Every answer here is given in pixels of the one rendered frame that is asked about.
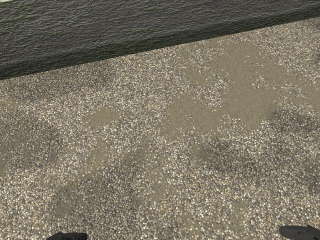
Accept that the right robot hand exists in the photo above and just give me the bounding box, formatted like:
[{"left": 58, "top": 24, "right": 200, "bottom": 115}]
[{"left": 279, "top": 225, "right": 320, "bottom": 240}]

